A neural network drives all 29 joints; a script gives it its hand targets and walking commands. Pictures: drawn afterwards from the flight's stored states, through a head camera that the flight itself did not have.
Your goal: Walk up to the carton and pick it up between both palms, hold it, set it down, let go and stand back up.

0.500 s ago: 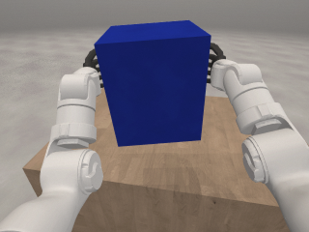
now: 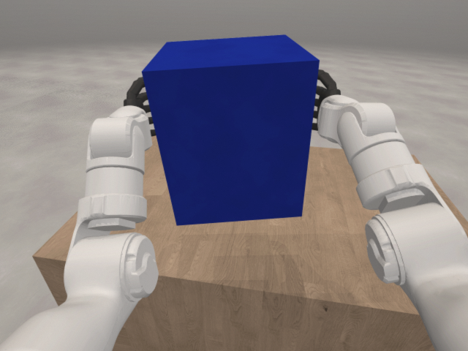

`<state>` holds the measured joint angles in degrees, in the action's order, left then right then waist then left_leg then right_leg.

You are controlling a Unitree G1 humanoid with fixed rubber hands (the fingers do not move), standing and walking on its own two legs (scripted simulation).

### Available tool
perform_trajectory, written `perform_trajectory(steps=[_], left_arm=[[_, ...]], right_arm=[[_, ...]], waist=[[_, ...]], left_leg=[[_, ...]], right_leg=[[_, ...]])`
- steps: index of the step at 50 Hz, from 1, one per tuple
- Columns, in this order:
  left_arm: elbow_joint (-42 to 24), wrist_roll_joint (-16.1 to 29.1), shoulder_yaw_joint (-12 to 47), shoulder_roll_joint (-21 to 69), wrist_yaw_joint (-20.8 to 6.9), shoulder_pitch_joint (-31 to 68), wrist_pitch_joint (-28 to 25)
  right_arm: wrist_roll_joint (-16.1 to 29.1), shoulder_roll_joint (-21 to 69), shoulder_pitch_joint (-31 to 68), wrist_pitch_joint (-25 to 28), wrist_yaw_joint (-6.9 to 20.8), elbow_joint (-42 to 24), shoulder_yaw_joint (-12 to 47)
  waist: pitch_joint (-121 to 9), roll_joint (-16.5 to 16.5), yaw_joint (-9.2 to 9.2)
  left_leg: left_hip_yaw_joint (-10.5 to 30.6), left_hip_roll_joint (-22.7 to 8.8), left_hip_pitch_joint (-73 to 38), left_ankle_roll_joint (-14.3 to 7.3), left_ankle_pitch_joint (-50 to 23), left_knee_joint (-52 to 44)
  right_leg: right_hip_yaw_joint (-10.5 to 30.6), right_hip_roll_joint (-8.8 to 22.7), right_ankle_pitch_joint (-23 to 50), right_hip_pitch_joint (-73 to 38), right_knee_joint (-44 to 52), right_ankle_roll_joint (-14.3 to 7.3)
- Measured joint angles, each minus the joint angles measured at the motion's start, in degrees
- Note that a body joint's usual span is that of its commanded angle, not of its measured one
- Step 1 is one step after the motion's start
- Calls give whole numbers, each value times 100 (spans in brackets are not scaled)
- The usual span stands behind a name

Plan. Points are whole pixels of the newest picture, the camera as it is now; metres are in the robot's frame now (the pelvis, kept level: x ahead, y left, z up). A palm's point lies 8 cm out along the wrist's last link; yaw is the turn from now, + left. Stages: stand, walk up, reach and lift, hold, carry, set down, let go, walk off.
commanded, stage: hold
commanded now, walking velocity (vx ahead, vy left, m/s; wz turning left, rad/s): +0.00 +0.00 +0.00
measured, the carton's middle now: (232, 127) +0.39 +0.00 +0.29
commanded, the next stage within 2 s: set down in 1.26 s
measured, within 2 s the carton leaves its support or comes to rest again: neither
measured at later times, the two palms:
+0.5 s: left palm (137, 117) +0.36 +0.15 +0.32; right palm (332, 109) +0.35 -0.15 +0.33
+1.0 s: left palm (138, 117) +0.37 +0.15 +0.32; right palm (332, 109) +0.35 -0.15 +0.33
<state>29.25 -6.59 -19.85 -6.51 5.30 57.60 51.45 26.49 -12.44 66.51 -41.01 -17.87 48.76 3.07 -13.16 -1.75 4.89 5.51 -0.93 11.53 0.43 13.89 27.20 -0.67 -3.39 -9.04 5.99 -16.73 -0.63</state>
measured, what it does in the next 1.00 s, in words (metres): stands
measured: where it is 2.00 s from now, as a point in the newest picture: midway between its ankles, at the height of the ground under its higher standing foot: outside the picture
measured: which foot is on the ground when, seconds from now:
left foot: down 0.00-1.00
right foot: down 0.00-1.00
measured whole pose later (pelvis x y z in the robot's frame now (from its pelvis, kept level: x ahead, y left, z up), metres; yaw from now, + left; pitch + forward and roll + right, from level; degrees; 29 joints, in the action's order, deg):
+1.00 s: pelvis -0.01 +0.00 +0.00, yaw +0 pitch -1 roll -3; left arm 34.8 -6.2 -19.8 -7.6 5.3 60.4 49.5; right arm 25.9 -12.6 69.2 -40.1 -17.2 53.4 2.8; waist -14.2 -1.7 4.7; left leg 5.9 -0.8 12.8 0.7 12.9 26.8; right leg -0.2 -3.6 -8.4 7.6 -17.1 -0.8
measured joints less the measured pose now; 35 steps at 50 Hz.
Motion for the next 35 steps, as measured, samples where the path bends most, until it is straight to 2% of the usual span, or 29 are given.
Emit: perform_trajectory(steps=[13,35], left_arm=[[69,-5,14,-5,-3,43,-14],[606,29,-19,-103,0,340,-172]], right_arm=[[-4,-14,73,-14,5,85,-37],[-87,-22,335,62,77,527,-66]], waist=[[-27,-2,-3],[-98,-31,-54]], left_leg=[[-8,0,51,-4,-12,32],[8,11,146,17,-109,-33]], right_leg=[[36,-9,22,58,-30,7],[59,-11,67,203,-68,-11]])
